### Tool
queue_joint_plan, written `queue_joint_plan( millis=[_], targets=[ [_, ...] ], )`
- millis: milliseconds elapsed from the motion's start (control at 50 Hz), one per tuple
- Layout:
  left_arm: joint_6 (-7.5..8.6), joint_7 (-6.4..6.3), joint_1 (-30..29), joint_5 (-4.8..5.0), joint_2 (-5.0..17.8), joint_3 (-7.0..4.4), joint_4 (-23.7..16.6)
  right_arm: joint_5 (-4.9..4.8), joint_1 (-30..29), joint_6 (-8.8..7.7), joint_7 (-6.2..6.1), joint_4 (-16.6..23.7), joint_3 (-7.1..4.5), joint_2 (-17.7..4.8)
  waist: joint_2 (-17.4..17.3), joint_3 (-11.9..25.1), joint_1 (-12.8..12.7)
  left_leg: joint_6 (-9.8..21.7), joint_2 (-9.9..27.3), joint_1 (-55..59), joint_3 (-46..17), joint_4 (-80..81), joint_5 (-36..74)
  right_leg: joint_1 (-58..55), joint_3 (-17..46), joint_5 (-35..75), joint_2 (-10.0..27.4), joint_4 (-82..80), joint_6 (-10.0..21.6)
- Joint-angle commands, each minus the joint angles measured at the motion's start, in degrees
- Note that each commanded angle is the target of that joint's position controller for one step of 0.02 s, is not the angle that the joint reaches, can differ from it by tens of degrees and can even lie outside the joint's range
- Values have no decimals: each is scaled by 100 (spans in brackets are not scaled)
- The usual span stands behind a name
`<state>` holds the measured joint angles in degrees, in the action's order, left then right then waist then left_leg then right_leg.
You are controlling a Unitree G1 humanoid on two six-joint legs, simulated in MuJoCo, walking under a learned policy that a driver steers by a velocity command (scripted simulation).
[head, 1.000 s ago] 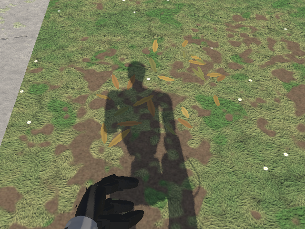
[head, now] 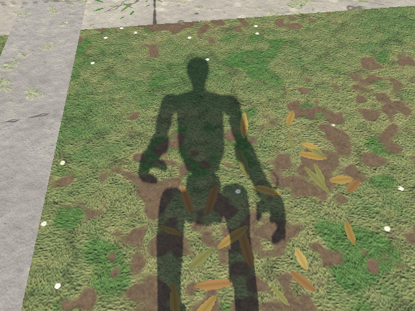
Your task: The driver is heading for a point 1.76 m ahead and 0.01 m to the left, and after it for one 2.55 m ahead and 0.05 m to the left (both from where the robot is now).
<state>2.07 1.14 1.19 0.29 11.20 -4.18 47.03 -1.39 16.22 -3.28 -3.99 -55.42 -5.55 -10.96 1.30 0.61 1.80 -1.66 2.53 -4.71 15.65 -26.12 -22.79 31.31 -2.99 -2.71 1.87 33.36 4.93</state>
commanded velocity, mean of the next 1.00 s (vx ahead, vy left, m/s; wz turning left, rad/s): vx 0.03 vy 0.00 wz -0.06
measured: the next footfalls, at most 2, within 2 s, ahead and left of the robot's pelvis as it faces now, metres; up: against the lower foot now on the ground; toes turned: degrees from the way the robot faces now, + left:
left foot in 0.50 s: +0.11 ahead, +0.12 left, +0.00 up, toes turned -15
left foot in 1.14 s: +0.07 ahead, +0.17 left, +0.00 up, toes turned +6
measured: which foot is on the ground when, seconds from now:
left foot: down 0.00-0.02, up 0.04-0.48, down 0.50-0.84, up 0.86-1.00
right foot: down 0.00-1.00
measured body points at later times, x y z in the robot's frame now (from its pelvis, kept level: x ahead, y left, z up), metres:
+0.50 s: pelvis +0.04 +0.01 +0.00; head +0.06 +0.02 +0.44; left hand +0.27 +0.22 -0.10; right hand +0.12 -0.28 -0.11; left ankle +0.08 +0.14 -0.73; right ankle +0.12 -0.09 -0.73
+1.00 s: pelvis +0.04 +0.03 +0.00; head +0.07 +0.04 +0.45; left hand +0.22 +0.30 -0.09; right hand +0.22 -0.25 -0.08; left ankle +0.03 +0.15 -0.65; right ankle +0.12 -0.09 -0.73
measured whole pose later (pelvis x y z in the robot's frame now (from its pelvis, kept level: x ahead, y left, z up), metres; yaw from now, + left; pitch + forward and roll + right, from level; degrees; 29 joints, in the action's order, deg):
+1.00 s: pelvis +0.04 +0.03 +0.00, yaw +0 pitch +0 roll -1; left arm 0.3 -2.9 7.9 -1.2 13.5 -4.2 36.6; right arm -1.0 9.0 2.3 -1.0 -35.1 -5.0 -17.2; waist -0.5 -2.3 -0.9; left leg -2.0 -0.4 -31.0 -0.9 -67.9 -27.1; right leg 22.4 -4.3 -9.5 1.5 31.4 1.2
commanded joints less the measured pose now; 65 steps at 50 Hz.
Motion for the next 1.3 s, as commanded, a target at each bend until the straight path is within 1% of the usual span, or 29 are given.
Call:
queue_joint_plan(
  millis=[20,40,60,80,100,140,180,300,460,500,520,540,560,640,780,820,860,880,900,940,1040,1080,1120,1140,1160,1180,1200,1240,1300],
  targets=[
    [-96,-220,1572,-139,1505,-504,-33,237,-551,-15,-6,718,-116,-659,1020,787,-763,-131,145,-1878,-229,-3264,1336,-2776,1486,3461,720,-576,648],
    [-50,-225,1389,-193,1727,-450,-251,314,50,-14,48,893,11,-311,1680,1628,-294,-354,-714,-3321,-1120,-5217,-1916,-4018,3659,4028,1955,-750,1939],
    [-64,-170,1276,-163,1438,-366,-455,155,-25,-30,140,888,-2,-465,968,2131,-481,-216,-483,-3533,-2048,-5699,-1554,-3739,3710,2403,1792,-1130,1891],
    [-50,-174,811,-102,1167,-295,-639,50,-397,-10,140,1039,4,-559,654,1657,-403,-98,-334,-3828,-2068,-5608,-966,-3227,3199,1141,1487,-1249,1534],
    [-81,-190,431,-14,1019,-248,-714,108,-560,47,63,1025,-30,-639,139,1206,-236,-84,-113,-3809,-2040,-5177,-447,-2514,2758,283,1192,-1315,1129],
    [-145,-240,249,-33,897,-213,-827,257,-772,172,-61,1217,-104,-829,282,992,-93,-64,-11,-3257,-1997,-4590,1,-1425,2478,-545,826,-1444,839],
    [-157,-272,256,-138,1055,-251,-952,261,-792,228,-98,1317,-65,-711,399,945,-62,-74,-146,-3120,-1922,-4315,235,-1079,2428,-683,596,-1496,767],
    [-256,-378,482,-72,1146,-289,-1223,240,-1064,275,-146,1575,40,-663,605,1063,-234,-213,-236,-3047,-2068,-3124,463,-1300,2722,-1541,529,-1489,592],
    [-426,-366,645,-112,859,-129,-1291,137,-593,208,113,1490,127,-605,687,785,-241,108,-292,-1317,-1588,-1043,463,-1110,2678,-2177,524,-1401,449],
    [-375,-319,1100,-101,562,-53,-1024,313,-421,199,236,1409,156,-570,290,471,-303,427,-7,-640,-1909,-158,781,-665,2101,-2812,136,-930,0],
    [-295,-295,1270,-127,521,-63,-1017,410,-514,184,241,1505,148,-784,-581,296,-572,792,653,-814,-2814,123,993,-439,1343,-2630,-377,-269,-296],
    [-184,-263,844,-99,742,-124,-1150,430,-682,141,262,1566,182,-703,-1381,-17,-481,1187,1101,-1749,-3585,817,648,-834,878,-1932,-434,-93,-473],
    [-114,-248,516,-108,789,-141,-1210,395,-1133,103,250,1724,198,-697,-1424,-176,-528,1112,985,-2052,-3589,902,260,-1256,923,-1375,-279,-54,-514],
    [-100,-243,176,-148,632,-151,-1217,178,-843,137,184,1811,41,-1162,-1125,-231,-311,888,608,-2110,-3461,793,-38,-1666,685,-1019,-370,-22,-488],
    [-32,-220,338,-136,620,-204,-1371,80,-764,305,147,2298,-44,-1171,-521,65,-315,1073,351,-1953,-3764,-29,780,-1625,629,-907,-282,-4,-315],
    [-33,-235,492,-164,805,-255,-1396,77,-688,340,169,2432,-22,-1044,76,148,-278,806,-79,-2413,-3254,-629,389,-1999,1014,-981,160,-393,-116],
    [-66,-271,832,-186,999,-306,-1345,0,-558,353,226,2530,20,-865,1428,350,-259,349,-706,-3038,-2129,-2208,-288,-2477,2508,-1266,1367,-1335,714],
    [-50,-324,865,-203,1007,-288,-1419,24,-595,339,270,2528,-43,-1061,1571,483,-362,151,-568,-3330,-1885,-3449,-1056,-2568,3175,-725,1998,-1502,1191],
    [-30,-392,938,-220,990,-252,-1482,28,-665,361,301,2496,-127,-1242,945,568,-414,7,-422,-3516,-1959,-4560,-1261,-2493,3193,-320,2142,-1465,1374],
    [-47,-455,500,-149,1032,-219,-1550,19,-525,462,309,2385,-75,-1024,287,485,-202,-90,-128,-3331,-2003,-5082,-768,-1944,2246,-364,1768,-1469,1069],
    [-192,-409,209,-74,1283,-270,-1430,72,-687,541,387,2492,127,-785,709,638,-191,22,23,-1942,-1389,-2742,-326,-1459,654,-158,1158,-1328,640],
    [-235,-416,405,-6,1350,-287,-1322,63,-408,533,460,2429,111,-878,726,763,-138,159,-63,-1469,-1196,-1730,148,-1571,654,-261,1360,-1135,651],
    [-295,-403,722,101,1125,-254,-1144,118,345,564,480,2134,-22,-1069,278,715,55,453,-425,-553,-1068,-571,529,-927,200,-1615,1120,-393,143],
    [-307,-357,805,31,733,-185,-1159,176,643,556,426,2132,-157,-1522,-1095,334,40,944,602,-39,-2921,180,-48,554,-505,-2780,530,1352,-492],
    [-185,-329,107,-55,769,-177,-1595,140,640,490,397,2356,-293,-2271,-2102,-40,213,2013,1749,-95,-5575,1152,-1341,2296,-21,-3471,-315,2563,-722],
    [-35,-292,-585,76,1123,-257,-1777,312,570,336,388,2424,-242,-2062,-1432,-210,488,2174,1842,-324,-6050,1813,-2925,2646,766,-2956,-65,3135,-580],
    [51,-267,-502,139,1268,-308,-1709,316,177,213,342,2427,-170,-1892,-1212,-441,167,1840,1719,-426,-5748,1836,-2903,2733,866,-2220,47,3217,-451],
    [84,-311,143,-68,1249,-343,-1290,208,-349,153,279,2510,-60,-1561,-1035,-226,-199,1338,1202,-704,-4649,1490,-1767,2074,818,-1158,192,3050,-580],
    [138,-215,428,-73,1010,-280,-1043,210,-96,94,268,2405,51,-1259,-892,67,-249,1225,780,-869,-3825,1485,-978,1357,501,-283,45,2919,-722]
  ],
)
